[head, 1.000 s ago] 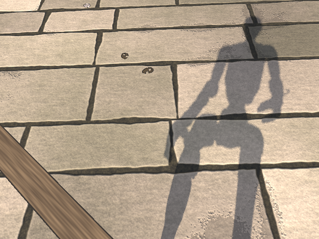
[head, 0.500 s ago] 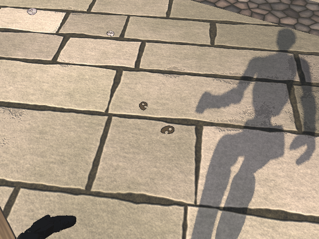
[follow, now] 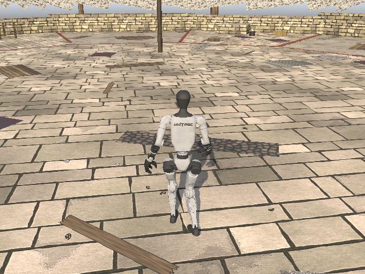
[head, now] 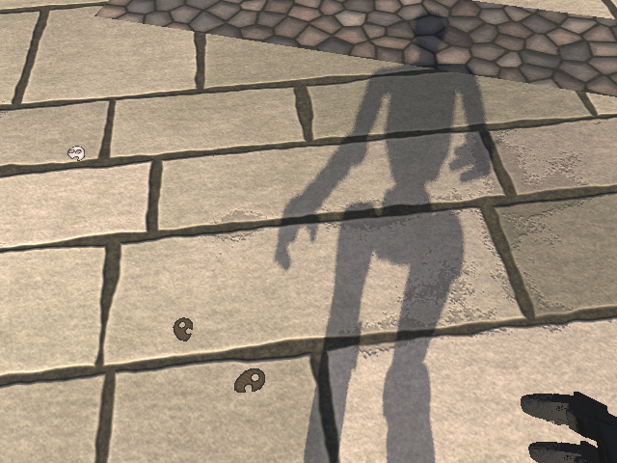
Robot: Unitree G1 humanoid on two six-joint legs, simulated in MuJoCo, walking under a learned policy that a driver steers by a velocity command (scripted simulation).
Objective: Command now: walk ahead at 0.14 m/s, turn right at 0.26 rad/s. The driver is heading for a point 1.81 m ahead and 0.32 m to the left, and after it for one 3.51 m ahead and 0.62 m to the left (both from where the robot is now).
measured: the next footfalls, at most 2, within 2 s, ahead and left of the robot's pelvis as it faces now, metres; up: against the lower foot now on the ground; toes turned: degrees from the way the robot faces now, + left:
right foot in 0.28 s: +0.12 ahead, -0.14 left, +0.00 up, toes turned +4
left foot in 0.64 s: +0.11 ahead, +0.14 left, +0.00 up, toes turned +19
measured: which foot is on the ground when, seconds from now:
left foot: down 0.00-0.36, up 0.38-0.62, down 0.64-1.00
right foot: up 0.00-0.26, down 0.28-0.66, up 0.68-1.00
